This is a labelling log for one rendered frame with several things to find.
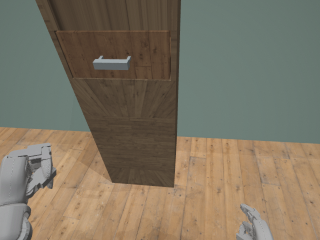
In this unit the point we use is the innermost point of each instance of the handle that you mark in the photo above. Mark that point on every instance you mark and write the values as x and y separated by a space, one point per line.
112 64

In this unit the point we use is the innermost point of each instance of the left robot forearm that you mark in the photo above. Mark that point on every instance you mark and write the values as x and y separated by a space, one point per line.
14 224

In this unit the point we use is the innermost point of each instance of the robot left hand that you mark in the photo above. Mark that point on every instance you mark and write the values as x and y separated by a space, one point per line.
16 171

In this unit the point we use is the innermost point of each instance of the drawer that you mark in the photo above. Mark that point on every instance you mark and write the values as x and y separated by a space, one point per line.
150 52

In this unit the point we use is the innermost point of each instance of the robot right hand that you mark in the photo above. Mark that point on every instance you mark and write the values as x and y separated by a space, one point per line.
259 230

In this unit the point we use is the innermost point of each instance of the cabinet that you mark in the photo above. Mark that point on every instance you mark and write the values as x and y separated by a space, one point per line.
133 121

